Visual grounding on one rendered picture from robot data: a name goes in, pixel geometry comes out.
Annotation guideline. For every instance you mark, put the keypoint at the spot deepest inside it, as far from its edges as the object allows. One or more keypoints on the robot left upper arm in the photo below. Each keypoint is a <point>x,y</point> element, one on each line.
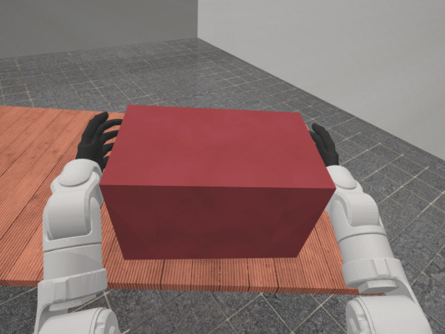
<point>93,321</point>

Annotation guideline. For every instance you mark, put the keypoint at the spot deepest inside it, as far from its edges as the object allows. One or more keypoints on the left robot forearm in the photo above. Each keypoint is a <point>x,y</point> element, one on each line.
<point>71,241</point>

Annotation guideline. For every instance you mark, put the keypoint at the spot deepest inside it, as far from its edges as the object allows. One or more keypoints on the right robot forearm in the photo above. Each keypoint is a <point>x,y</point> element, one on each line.
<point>368,262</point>

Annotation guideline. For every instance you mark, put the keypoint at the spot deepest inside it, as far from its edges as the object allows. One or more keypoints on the robot right hand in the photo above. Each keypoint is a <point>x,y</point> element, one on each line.
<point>325,145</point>

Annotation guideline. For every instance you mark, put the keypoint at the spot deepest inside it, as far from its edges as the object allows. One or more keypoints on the robot left hand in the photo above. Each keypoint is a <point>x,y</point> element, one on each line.
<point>93,139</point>

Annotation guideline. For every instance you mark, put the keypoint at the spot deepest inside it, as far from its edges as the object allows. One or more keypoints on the carton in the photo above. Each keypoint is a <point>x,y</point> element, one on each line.
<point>197,183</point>

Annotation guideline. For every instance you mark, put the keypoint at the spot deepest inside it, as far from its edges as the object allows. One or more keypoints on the robot right upper arm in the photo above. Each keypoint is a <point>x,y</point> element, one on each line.
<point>396,314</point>

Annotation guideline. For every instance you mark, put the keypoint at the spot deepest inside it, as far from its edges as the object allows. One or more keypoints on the table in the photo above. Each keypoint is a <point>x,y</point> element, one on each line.
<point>36,144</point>

